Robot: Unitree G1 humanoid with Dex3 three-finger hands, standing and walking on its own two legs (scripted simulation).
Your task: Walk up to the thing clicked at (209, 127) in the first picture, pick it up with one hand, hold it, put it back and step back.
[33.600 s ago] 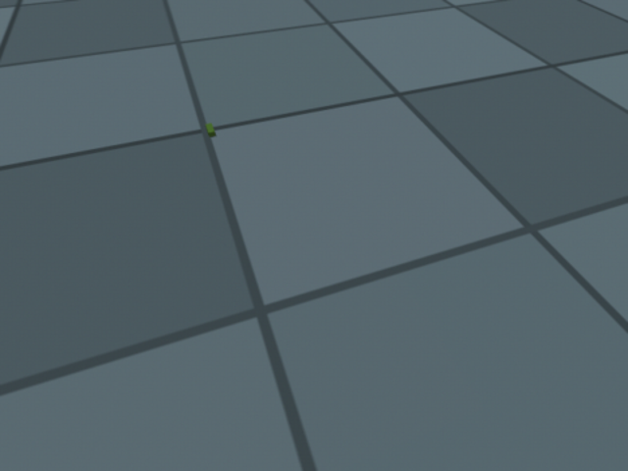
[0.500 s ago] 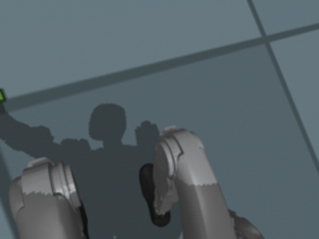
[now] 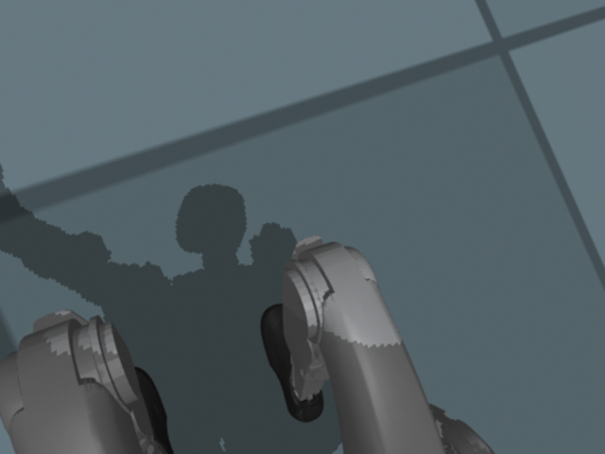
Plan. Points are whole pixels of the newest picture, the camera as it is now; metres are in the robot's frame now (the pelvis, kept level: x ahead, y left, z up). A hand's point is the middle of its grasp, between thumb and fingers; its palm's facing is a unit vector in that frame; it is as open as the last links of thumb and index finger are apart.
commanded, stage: approach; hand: left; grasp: from above
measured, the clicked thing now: out of the picture +0.49 +0.34 -0.30
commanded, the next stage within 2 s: close in in 0.02 s
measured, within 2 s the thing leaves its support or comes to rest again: neither
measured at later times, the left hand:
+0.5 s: hand out of the picture +0.48 +0.33 -0.23, palm faces -0.42 -0.14 -0.90, open 13.9 cm
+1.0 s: hand out of the picture +0.48 +0.33 -0.26, palm faces -0.45 -0.16 -0.88, open 14.1 cm
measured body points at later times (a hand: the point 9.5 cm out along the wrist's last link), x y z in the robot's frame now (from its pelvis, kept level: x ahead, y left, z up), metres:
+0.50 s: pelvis +0.00 +0.01 -0.01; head +0.27 +0.12 +0.33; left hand +0.49 +0.33 -0.17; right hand +0.04 -0.26 -0.06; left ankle +0.07 +0.13 -0.28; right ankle +0.11 -0.12 -0.28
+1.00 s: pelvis +0.00 +0.01 -0.01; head +0.30 +0.11 +0.31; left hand +0.49 +0.34 -0.21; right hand +0.02 -0.25 -0.06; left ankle +0.07 +0.13 -0.28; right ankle +0.11 -0.12 -0.28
